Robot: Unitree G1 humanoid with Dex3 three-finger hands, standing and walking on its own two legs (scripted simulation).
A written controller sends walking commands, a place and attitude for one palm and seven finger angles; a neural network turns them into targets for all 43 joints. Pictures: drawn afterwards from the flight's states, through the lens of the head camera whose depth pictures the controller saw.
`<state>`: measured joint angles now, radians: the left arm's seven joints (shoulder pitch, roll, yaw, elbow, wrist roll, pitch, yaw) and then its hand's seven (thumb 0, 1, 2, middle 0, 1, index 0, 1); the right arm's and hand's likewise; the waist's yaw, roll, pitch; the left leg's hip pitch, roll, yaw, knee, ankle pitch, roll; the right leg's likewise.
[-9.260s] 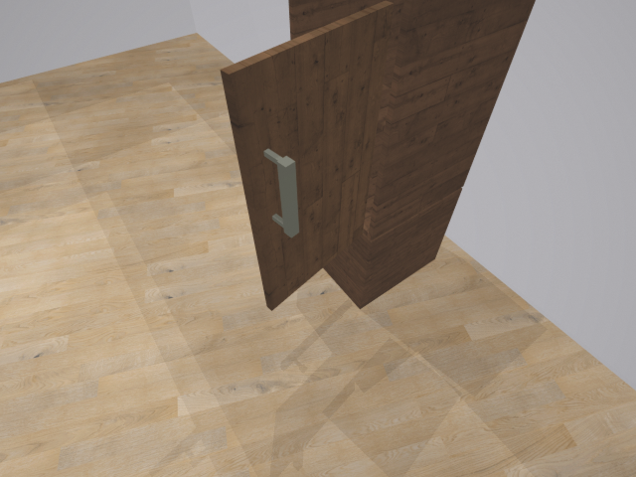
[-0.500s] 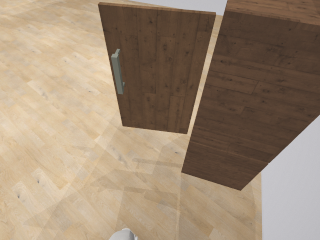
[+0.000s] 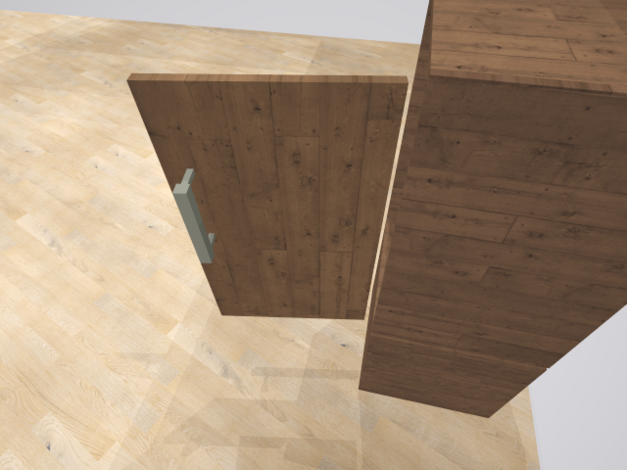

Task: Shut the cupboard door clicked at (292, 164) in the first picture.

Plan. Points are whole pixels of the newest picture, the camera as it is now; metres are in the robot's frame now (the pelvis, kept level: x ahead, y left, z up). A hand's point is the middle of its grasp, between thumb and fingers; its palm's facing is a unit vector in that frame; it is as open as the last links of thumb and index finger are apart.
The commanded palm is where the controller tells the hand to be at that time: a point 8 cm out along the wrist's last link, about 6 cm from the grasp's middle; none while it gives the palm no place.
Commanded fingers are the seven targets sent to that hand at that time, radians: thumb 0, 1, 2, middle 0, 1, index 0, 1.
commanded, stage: come to a stop and stand still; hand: left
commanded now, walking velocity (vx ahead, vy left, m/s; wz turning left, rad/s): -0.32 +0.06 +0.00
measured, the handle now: (198, 218) +0.48 +0.20 +0.03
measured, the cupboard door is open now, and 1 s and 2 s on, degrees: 100 100 100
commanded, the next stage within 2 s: look again from close up in 0.94 s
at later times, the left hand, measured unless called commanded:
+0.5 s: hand out of the picture +0.04 +0.21 -0.17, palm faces +0.06 -0.98 -0.20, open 7.3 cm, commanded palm none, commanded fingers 0.00 0.90 0.90 -0.20 -0.30 -0.20 -0.30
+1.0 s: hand out of the picture -0.02 +0.16 -0.17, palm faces +0.02 -0.99 -0.15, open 7.3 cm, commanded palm none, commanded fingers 0.00 0.90 0.90 -0.20 -0.30 -0.20 -0.30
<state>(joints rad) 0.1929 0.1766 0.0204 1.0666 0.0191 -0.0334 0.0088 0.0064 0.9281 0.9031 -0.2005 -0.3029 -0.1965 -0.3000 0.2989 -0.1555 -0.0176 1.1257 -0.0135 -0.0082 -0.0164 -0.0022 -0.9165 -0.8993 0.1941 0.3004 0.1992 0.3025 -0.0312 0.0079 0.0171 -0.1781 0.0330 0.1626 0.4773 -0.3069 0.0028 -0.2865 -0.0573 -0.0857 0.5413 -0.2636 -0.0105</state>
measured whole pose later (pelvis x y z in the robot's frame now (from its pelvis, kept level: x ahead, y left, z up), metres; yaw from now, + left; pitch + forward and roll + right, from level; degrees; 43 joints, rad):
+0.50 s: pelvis +0.00 +0.02 +0.00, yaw +1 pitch +0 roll +0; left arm 0.19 0.20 0.05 1.03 0.02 0.05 0.02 0.00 0.91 0.90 -0.20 -0.30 -0.20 -0.30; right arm 0.18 -0.15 -0.03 1.03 -0.02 0.01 -0.04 0.00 -0.91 -0.90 0.19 0.30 0.20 0.30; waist 0.01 -0.03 0.06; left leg -0.24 0.02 0.10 0.49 -0.25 0.03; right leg -0.28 -0.02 -0.02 0.73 -0.45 0.01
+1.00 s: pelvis -0.01 +0.00 +0.01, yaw +0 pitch -1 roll +0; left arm 0.28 0.14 0.00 1.13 0.01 0.00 0.02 0.01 0.92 0.90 -0.20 -0.30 -0.20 -0.30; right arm 0.31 -0.14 -0.02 1.17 -0.01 0.01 -0.03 0.00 -0.91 -0.90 0.19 0.30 0.20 0.30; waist -0.01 -0.03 0.04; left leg -0.19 0.04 0.10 0.39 -0.19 -0.01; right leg -0.11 0.00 -0.02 0.39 -0.27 -0.01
